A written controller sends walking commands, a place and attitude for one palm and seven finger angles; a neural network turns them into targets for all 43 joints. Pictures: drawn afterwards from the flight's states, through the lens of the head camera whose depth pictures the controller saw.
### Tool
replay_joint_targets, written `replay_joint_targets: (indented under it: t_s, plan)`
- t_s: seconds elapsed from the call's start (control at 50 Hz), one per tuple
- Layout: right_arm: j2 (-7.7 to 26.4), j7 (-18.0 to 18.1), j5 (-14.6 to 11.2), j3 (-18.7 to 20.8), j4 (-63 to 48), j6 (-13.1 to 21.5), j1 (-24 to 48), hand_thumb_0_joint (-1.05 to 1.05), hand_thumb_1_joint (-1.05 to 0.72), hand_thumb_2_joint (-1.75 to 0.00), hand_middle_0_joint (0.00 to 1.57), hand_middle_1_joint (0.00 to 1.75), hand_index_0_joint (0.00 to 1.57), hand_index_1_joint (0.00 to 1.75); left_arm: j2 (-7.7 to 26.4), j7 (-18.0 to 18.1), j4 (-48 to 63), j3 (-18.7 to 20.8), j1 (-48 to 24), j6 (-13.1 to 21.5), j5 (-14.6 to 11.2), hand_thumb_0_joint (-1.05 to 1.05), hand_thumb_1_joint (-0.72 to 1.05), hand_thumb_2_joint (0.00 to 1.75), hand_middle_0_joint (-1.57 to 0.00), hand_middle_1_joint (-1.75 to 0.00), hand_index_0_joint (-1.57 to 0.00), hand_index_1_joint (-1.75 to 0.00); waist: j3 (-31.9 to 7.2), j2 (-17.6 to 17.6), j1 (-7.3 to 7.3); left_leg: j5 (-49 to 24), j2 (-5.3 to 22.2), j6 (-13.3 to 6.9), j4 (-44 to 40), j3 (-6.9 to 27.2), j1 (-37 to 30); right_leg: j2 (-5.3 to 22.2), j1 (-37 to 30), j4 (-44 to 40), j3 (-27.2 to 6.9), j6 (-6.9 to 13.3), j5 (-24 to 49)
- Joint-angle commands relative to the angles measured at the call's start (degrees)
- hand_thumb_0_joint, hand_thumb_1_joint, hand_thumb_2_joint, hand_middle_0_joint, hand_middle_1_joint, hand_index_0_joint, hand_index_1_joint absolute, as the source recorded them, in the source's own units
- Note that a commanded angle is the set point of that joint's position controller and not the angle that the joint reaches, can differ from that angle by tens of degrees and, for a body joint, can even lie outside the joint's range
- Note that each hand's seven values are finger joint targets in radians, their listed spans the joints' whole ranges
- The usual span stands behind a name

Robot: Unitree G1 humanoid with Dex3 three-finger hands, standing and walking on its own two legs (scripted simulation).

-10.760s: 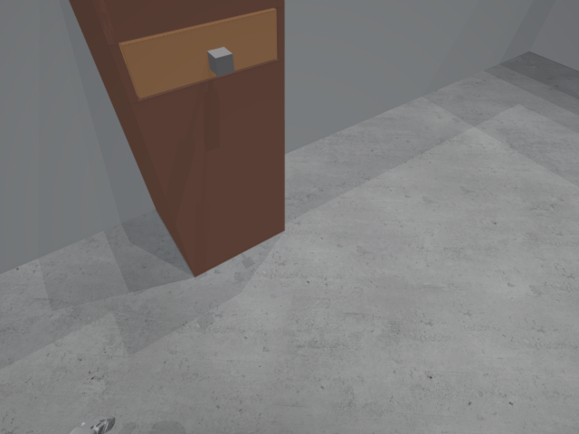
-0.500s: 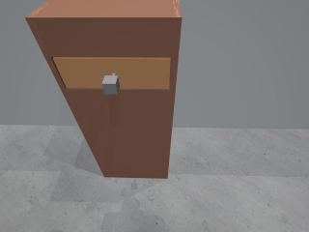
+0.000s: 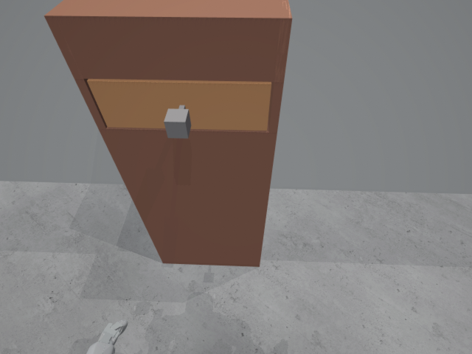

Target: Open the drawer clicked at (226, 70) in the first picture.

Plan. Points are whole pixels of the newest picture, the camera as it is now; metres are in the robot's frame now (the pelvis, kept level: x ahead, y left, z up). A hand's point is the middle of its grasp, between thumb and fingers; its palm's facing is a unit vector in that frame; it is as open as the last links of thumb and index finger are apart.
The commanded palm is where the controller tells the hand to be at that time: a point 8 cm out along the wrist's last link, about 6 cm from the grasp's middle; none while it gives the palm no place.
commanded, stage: raise the hand with hooked fingers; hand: left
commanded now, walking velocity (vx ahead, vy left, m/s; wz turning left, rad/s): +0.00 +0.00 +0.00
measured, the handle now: (179, 117) +0.55 +0.17 +0.09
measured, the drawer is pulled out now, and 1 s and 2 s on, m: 0.00 0.00 0.00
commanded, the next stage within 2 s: move the hooked fingers above the handle in 1.78 s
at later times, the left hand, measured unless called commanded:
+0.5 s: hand (106, 307) +0.18 +0.22 +0.01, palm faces +0.10 -0.08 -0.99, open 9.7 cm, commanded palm +0.16 +0.21 +0.07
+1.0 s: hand (89, 231) +0.26 +0.24 +0.11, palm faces +0.12 -0.07 -0.99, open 12.7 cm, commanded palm +0.22 +0.23 +0.18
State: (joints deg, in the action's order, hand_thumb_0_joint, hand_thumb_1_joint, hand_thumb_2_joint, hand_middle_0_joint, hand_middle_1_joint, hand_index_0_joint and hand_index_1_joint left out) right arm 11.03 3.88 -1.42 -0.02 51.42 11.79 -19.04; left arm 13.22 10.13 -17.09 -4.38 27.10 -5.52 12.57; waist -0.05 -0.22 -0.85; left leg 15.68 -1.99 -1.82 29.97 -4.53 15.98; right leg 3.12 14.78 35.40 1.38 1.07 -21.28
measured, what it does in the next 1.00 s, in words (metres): stands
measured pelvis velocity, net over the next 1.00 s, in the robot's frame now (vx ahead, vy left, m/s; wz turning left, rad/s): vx -0.01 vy -0.01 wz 0.03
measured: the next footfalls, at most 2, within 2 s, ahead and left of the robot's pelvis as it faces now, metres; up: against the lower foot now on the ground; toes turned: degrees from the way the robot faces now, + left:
none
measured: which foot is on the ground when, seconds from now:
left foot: down 0.00-1.00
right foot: down 0.00-1.00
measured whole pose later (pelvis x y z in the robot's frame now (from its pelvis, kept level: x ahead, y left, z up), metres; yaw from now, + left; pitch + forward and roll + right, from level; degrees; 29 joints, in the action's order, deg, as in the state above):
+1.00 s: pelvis -0.01 -0.01 +0.00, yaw +1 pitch +1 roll +1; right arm 16.0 0.9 0.3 1.5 36.3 -6.3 -6.0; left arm 28.4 5.4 7.8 -0.8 4.7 -2.3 50.9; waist -0.5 5.4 -4.8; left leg 13.9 -1.0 -1.2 28.8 -2.2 16.0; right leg 1.6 12.3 30.3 2.7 0.3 -19.0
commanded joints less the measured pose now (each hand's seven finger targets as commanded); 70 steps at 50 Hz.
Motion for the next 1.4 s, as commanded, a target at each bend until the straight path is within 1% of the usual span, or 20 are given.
replay_joint_targets:
  t_s: [0.0, 0.02, 0.04, 0.08, 0.12, 0.16, 0.2, 0.22, 0.28, 0.34, 0.42, 0.46, 0.52, 0.62, 0.8, 1.12, 1.22, 1.26, 1.36, 1.38]
  plan:
    - [9.9, 0.0, 2.8, 2.9, -17.0, 3.7, 11.2, 0.0, -0.9, -0.9, 0.2, 0.3, 0.2, 0.3, 6.8, 8.4, 20.9, -0.5, -1.9, 2.3, 20.3, 0.0, 0.74, 0.83, -0.21, -0.4, -0.21, -0.4, -6.5, -2.9, 1.47, -12.4, 3.2, 0.5, 2.2, 6.8, 1.0, -4.4, 13.9, -2.5, 2.2, 1.6, 6.3]
    - [10.0, -1.1, 3.2, 3.6, -20.0, 1.9, 12.4, 0.0, -0.9, -0.9, 0.2, 0.3, 0.2, 0.3, 6.5, 9.7, 20.2, 0.0, 3.8, 2.0, 25.8, 0.0, 0.71, 0.82, -0.21, -0.42, -0.21, -0.42, -8.7, -2.7, -0.99, -15.4, 2.8, 0.7, 3.5, 6.4, 2.0, -4.9, 12.3, -1.4, 1.3, 1.9, 7.5]
    - [9.8, -2.2, 4.1, 3.9, -21.1, -0.7, 13.5, 0.0, -0.9, -0.9, 0.2, 0.3, 0.2, 0.3, 5.7, 11.1, 17.6, -0.4, 7.6, 1.9, 32.1, 0.0, 0.69, 0.81, -0.22, -0.43, -0.22, -0.43, -9.8, -7.5, -2.41, -14.9, 3.0, 1.4, 4.7, 5.7, 5.0, -5.5, 13.9, 0.9, 1.5, 2.2, 5.9]
    - [9.7, -4.4, 4.9, 4.4, -24.3, -5.9, 17.4, 0.0, -0.9, -0.9, 0.2, 0.3, 0.2, 0.3, 3.0, 12.3, 13.9, -1.8, 13.7, 2.3, 40.4, 0.0, 0.64, 0.79, -0.22, -0.47, -0.22, -0.47, -5.0, -12.1, -4.73, -8.2, 2.4, 1.6, 6.1, 4.0, 11.3, -5.7, 17.0, 1.7, -0.4, 3.0, 3.6]
    - [9.0, -6.0, 4.3, 4.2, -26.9, -9.4, 19.6, 0.0, -0.9, -0.9, 0.2, 0.3, 0.2, 0.3, 7.1, 13.1, 17.2, 2.1, 13.2, 4.6, 45.0, 0.0, 0.6, 0.77, -0.22, -0.5, -0.22, -0.5, -7.0, -11.9, -7.25, -6.4, 1.3, 1.5, 7.5, 3.2, 14.2, -4.9, 14.6, 2.7, -3.8, 3.4, 6.7]
    - [8.4, -6.4, 4.3, 3.6, -29.2, -11.5, 20.5, 0.0, -0.9, -0.9, 0.2, 0.3, 0.2, 0.3, 12.8, 14.4, 23.5, 6.5, 7.5, 6.1, 48.3, 0.0, 0.55, 0.75, -0.22, -0.53, -0.22, -0.53, -11.8, -7.8, -7.78, -5.3, 0.1, 1.1, 8.5, 2.6, 13.7, -4.2, 12.4, 3.3, -6.2, 3.1, 7.7]
    - [7.9, -6.2, 4.7, 3.2, -30.7, -12.9, 20.9, 0.0, -0.9, -0.9, 0.2, 0.3, 0.2, 0.3, 16.0, 16.0, 28.5, 9.0, 1.7, 6.6, 50.5, 0.0, 0.5, 0.73, -0.23, -0.55, -0.23, -0.55, -14.7, -2.2, -7.14, -5.7, -0.6, 0.8, 10.1, 2.6, 10.9, -4.2, 13.6, 3.7, -7.7, 3.1, 8.0]
    - [7.8, -5.9, 5.2, 3.5, -30.5, -13.5, 20.4, 0.0, -0.9, -0.9, 0.2, 0.3, 0.2, 0.3, 17.7, 16.8, 31.1, 10.0, -4.3, 6.4, 50.9, 0.0, 0.48, 0.72, -0.23, -0.57, -0.23, -0.57, -14.3, -2.8, -5.86, -4.6, -0.9, 0.6, 11.3, 3.3, 9.9, -4.1, 16.0, 2.9, -9.1, 2.9, 5.2]
    - [7.4, -4.5, 5.7, 3.5, -30.7, -14.0, 20.7, 0.0, -0.9, -0.9, 0.2, 0.3, 0.2, 0.3, 18.6, 17.7, 37.1, 9.9, -17.4, 7.5, 48.5, 0.0, 0.41, 0.69, -0.24, -0.62, -0.24, -0.62, -16.0, 2.8, -2.33, -2.8, -0.9, -0.2, 13.8, 3.9, 4.6, -3.4, 18.9, 1.1, -9.6, 2.2, 2.5]
    - [7.4, -3.3, 6.1, 3.2, -29.3, -13.2, 21.0, 0.0, -0.9, -0.9, 0.2, 0.3, 0.2, 0.3, 18.6, 16.7, 37.4, 7.9, -24.4, 9.0, 46.6, 0.0, 0.34, 0.66, -0.24, -0.66, -0.24, -0.66, -14.8, 2.5, 0.06, -1.9, -1.1, -0.8, 15.4, 4.3, 2.8, -3.1, 19.9, -0.7, -9.6, 1.6, 2.4]
    - [7.2, -2.8, 5.2, 2.2, -28.0, -13.7, 22.1, 0.0, -0.9, -0.9, 0.2, 0.3, 0.2, 0.3, 18.8, 12.2, 32.5, 6.7, -22.8, 6.4, 44.6, 0.0, 0.25, 0.62, -0.25, -0.72, -0.25, -0.72, -13.9, 2.5, -1.19, -3.8, -0.8, -0.8, 11.5, 4.0, 3.3, -3.2, 13.3, -1.9, -7.0, 1.1, 8.2]
    - [7.0, -2.6, 4.6, 1.8, -27.9, -14.4, 22.5, 0.0, -0.9, -0.9, 0.2, 0.3, 0.2, 0.3, 19.0, 9.1, 31.1, 6.6, -18.8, 4.2, 43.9, 0.0, 0.2, 0.6, -0.25, -0.75, -0.25, -0.75, -13.8, 1.7, -3.2, -6.4, -0.7, -0.6, 8.6, 3.6, 3.6, -3.2, 8.1, -2.4, -6.2, 0.8, 13.5]
    - [7.2, -2.4, 4.1, 1.1, -27.6, -15.1, 22.9, 0.0, -0.9, -0.9, 0.2, 0.3, 0.2, 0.3, 21.1, 4.8, 30.3, 8.8, -16.5, 2.4, 42.4, 0.0, 0.13, 0.57, -0.25, -0.8, -0.25, -0.8, -13.0, -1.6, -4.44, -8.8, -0.5, -0.4, 5.5, 3.0, 3.6, -2.8, 2.6, -3.9, -5.8, 0.2, 18.2]
    - [7.4, -2.3, 3.9, 0.9, -27.3, -15.1, 22.5, 0.0, -0.9, -0.9, 0.2, 0.3, 0.2, 0.3, 24.9, 1.7, 34.3, 13.2, -17.1, 4.5, 41.0, 0.0, 0.01, 0.52, -0.26, -0.87, -0.26, -0.87, -12.1, -1.3, -5.76, -11.3, -0.4, -0.4, 1.8, 2.7, 1.7, -2.2, -2.6, -5.8, -5.2, -0.2, 21.8]
    - [8.4, -2.4, 2.7, 2.5, -25.3, -14.1, 21.1, 0.0, -0.9, -0.9, 0.2, 0.3, 0.2, 0.3, 24.7, 1.6, 36.9, 12.1, -28.0, 6.4, 39.2, 0.0, -0.2, 0.43, -0.28, -1.0, -0.28, -1.0, -13.3, 0.9, -4.18, -14.8, -0.3, -0.5, -0.8, 3.0, -5.4, -2.5, -1.6, -7.9, -1.7, -0.1, 20.5]
    - [9.3, -3.9, 0.6, 1.0, -25.2, -17.4, 23.6, 0.0, -0.9, -0.9, 0.2, 0.3, 0.2, 0.3, 31.5, -11.1, 36.1, 13.3, -46.1, -0.5, 36.1, 0.0, -0.5, 0.3, -0.3, -1.2, -0.3, -1.2, -13.6, 3.1, -4.57, -24.9, 1.1, 0.7, -6.5, 4.7, -11.6, -3.8, -8.1, -11.2, 0.4, 0.5, 22.8]
    - [9.5, -4.3, 0.4, 0.4, -25.2, -17.4, 23.9, 0.0, -0.9, -0.9, 0.2, 0.3, 0.2, 0.3, 33.1, -14.9, 35.5, 12.8, -53.5, -1.0, 35.5, 0.0, -0.5, 0.3, -0.3, -1.2, -0.3, -1.2, -13.9, 4.8, -4.2, -24.0, 1.1, 1.0, -7.2, 5.2, -12.5, -3.9, -7.8, -12.1, 0.6, 0.7, 20.5]
    - [9.8, -4.3, 0.5, 0.3, -24.5, -17.6, 23.0, 0.0, -0.9, -0.9, 0.2, 0.3, 0.2, 0.3, 33.8, -16.2, 33.8, 12.7, -55.9, -0.9, 35.2, 0.0, -0.5, 0.3, -0.3, -1.2, -0.3, -1.2, -14.0, 2.9, -4.01, -22.6, 1.1, 0.8, -7.9, 5.4, -12.5, -3.8, -7.5, -12.6, 1.0, 0.5, 19.4]
    - [10.2, -4.1, 0.2, 0.1, -24.3, -17.0, 23.1, 0.0, -0.9, -0.9, 0.2, 0.3, 0.2, 0.3, 36.5, -18.7, 32.4, 13.5, -63.9, -0.3, 34.5, 0.0, -0.5, 0.3, -0.3, -1.2, -0.3, -1.2, -14.6, 4.0, -3.95, -19.5, 1.1, 1.0, -8.8, 5.9, -12.5, -3.7, -7.2, -13.2, 1.1, 0.6, 16.2]
    - [10.3, -4.1, 0.3, 0.1, -24.4, -16.9, 22.7, 0.0, -0.9, -0.9, 0.2, 0.3, 0.2, 0.3, 35.6, -19.3, 30.1, 13.0, -61.9, -0.5, 34.4, 0.0, -0.5, 0.3, -0.3, -1.2, -0.3, -1.2, -13.7, 3.2, -4.27, -19.1, 0.9, 0.9, -8.9, 5.8, -12.0, -3.7, -7.1, -13.2, 1.2, 0.7, 16.0]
